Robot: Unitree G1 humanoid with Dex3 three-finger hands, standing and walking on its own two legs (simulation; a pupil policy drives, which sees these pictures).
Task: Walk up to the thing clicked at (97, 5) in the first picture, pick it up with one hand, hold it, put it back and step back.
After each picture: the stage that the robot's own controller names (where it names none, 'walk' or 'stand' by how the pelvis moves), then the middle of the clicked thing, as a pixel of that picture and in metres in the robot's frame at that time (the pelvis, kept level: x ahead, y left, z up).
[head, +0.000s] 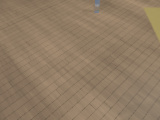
stand; (97, 4) +2.18 -0.17 -0.66
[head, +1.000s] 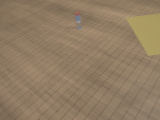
walk; (78, 20) +2.03 +0.22 -0.62
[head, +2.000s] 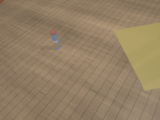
walk; (55, 40) +1.40 +0.44 -0.64
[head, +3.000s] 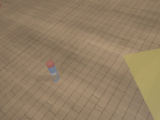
walk; (53, 71) +0.94 +0.39 -0.65
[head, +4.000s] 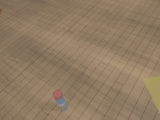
walk; (60, 101) +0.59 +0.30 -0.64
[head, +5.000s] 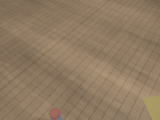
stand; (56, 119) +0.45 +0.21 -0.64
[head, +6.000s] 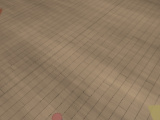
stand; out of the picture +0.44 +0.21 -0.65
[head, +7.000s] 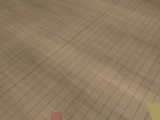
stand; out of the picture +0.44 +0.22 -0.66
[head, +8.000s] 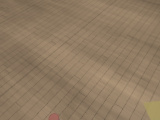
stand; out of the picture +0.44 +0.23 -0.66
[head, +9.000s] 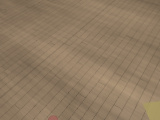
stand; out of the picture +0.42 +0.24 -0.66
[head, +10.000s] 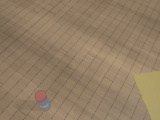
go down; (43, 101) +0.45 +0.25 -0.57
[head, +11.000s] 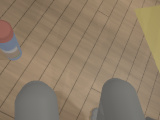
go down; (8, 43) +0.48 +0.30 -0.24
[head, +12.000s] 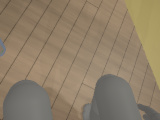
close in; out of the picture +0.47 +0.31 -0.23
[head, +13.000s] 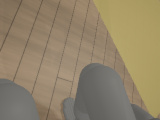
close; out of the picture +0.45 +0.34 -0.16
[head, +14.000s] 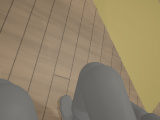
lift; out of the picture +0.43 +0.33 -0.16
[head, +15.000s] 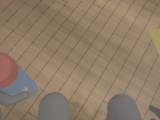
lift; (15, 81) +0.32 +0.23 -0.01
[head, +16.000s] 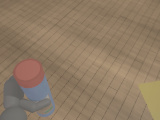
hold; (38, 92) +0.31 +0.16 +0.02
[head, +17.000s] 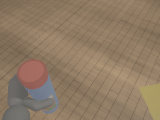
hold; (42, 91) +0.31 +0.15 +0.03
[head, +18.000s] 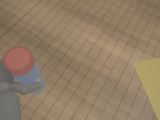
crouch; (29, 75) +0.37 +0.19 -0.02
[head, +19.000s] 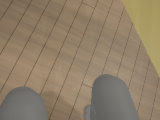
lower; out of the picture +0.48 +0.28 -0.06
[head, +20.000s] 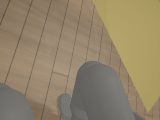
lower; out of the picture +0.44 +0.33 -0.16
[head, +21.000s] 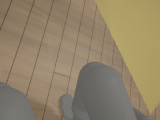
lower; out of the picture +0.43 +0.32 -0.16
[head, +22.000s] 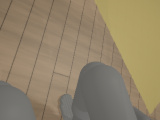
lower; out of the picture +0.42 +0.33 -0.16
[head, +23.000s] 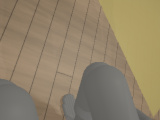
lower; out of the picture +0.42 +0.33 -0.15
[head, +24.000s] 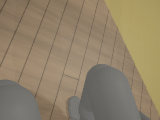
open; out of the picture +0.43 +0.30 -0.17
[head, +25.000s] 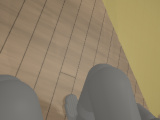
stand; out of the picture +0.42 +0.29 -0.16
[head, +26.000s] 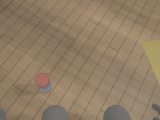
walk; (44, 84) +0.43 +0.23 -0.43
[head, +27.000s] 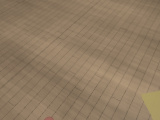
stand; out of the picture +0.39 +0.23 -0.59
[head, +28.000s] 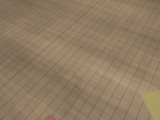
stand; out of the picture +0.40 +0.23 -0.60
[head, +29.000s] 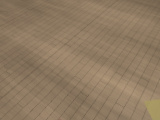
stand; out of the picture +0.41 +0.19 -0.65
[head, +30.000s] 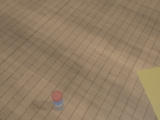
walk; (58, 101) +0.47 +0.16 -0.64
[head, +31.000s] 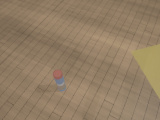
walk; (60, 81) +0.66 +0.23 -0.63
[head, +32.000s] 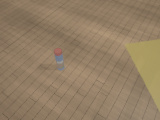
stand; (59, 59) +0.96 +0.26 -0.63
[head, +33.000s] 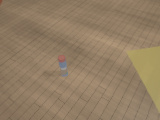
stand; (63, 66) +1.00 +0.25 -0.66
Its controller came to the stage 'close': yes
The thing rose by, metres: 0.68
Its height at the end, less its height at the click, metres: +0.00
